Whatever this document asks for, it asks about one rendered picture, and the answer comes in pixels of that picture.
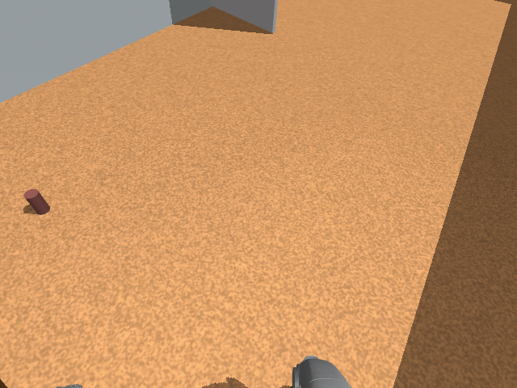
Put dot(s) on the can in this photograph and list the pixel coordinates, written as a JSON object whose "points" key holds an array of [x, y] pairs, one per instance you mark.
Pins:
{"points": [[37, 202]]}

